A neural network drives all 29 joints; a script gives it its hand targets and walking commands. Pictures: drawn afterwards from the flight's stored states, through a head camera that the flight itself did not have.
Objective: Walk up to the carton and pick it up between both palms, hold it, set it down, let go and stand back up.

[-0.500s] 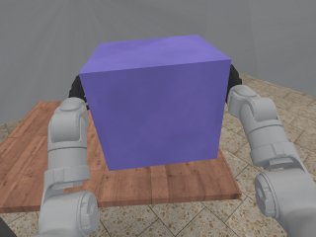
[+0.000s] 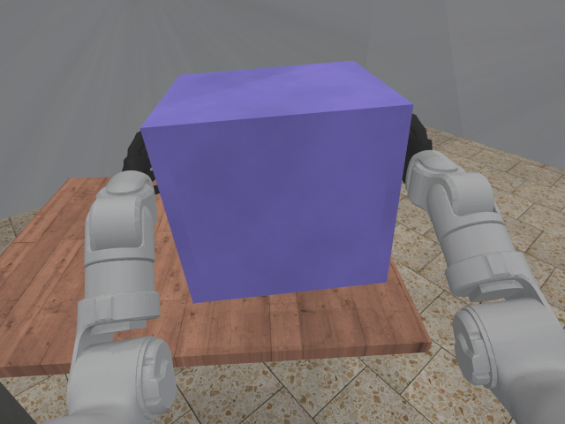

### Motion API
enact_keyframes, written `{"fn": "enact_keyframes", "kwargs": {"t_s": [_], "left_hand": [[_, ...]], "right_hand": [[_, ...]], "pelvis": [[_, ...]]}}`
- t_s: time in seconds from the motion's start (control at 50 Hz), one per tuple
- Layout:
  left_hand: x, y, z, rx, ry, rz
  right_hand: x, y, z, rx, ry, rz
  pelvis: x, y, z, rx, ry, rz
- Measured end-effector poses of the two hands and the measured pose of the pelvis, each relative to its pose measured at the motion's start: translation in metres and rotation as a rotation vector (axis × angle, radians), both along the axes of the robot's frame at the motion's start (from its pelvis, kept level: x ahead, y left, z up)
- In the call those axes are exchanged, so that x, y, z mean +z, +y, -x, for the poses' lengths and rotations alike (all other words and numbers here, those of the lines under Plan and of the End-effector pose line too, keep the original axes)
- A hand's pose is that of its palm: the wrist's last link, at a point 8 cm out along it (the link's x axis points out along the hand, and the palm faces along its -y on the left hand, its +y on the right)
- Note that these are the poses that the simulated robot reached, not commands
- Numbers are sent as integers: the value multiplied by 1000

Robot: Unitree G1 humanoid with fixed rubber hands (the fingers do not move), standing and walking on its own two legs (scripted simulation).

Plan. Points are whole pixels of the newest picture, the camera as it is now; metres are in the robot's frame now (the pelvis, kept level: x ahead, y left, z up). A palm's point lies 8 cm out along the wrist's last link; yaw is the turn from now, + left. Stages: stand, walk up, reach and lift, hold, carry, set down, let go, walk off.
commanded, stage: set down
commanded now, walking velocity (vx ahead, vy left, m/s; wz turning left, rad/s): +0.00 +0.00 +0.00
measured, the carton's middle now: (278, 174) +0.41 +0.00 +0.22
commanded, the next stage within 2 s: none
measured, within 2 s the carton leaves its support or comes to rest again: neither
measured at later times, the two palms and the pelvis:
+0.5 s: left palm (137, 201) +0.38 +0.21 +0.20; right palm (385, 187) +0.39 -0.16 +0.21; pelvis +0.02 +0.00 +0.00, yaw +1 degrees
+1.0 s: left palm (152, 205) +0.40 +0.19 +0.18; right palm (388, 199) +0.40 -0.17 +0.18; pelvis +0.02 +0.00 +0.00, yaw +1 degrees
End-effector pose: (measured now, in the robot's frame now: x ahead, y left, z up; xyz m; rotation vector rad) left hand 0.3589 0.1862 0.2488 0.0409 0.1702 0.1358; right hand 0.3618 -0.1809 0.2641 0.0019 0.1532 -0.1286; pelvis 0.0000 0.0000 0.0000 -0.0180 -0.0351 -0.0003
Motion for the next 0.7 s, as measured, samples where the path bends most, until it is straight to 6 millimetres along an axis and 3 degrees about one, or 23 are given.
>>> {"fn": "enact_keyframes", "kwargs": {"t_s": [0.14,0.3,0.38,0.54,0.7], "left_hand": [[2,0,-2,10,-18,2],[8,5,-17,17,-94,23],[-7,10,-22,9,-75,13],[-54,20,-25,19,-51,-13],[-65,14,-33,1,-63,-27]], "right_hand": [[2,1,-4,7,-20,-7],[6,6,-18,7,-119,-25],[-12,12,-25,9,-118,4],[-68,21,-31,24,-106,36],[-81,15,-33,5,-123,30]], "pelvis": [[0,2,-1,3,-1,1],[1,1,-8,8,-37,-8],[1,0,-13,11,-84,-12],[0,-1,-21,35,-105,-8],[-1,2,-23,46,-78,-3]]}}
